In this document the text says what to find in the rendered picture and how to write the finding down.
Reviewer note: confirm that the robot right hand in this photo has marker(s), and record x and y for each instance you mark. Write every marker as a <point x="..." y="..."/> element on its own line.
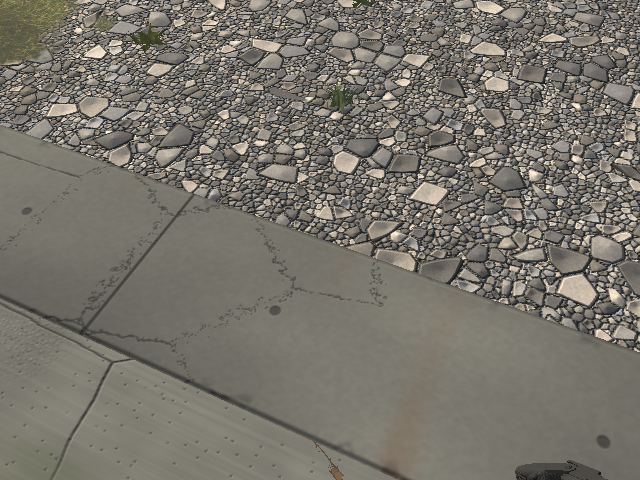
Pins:
<point x="557" y="471"/>

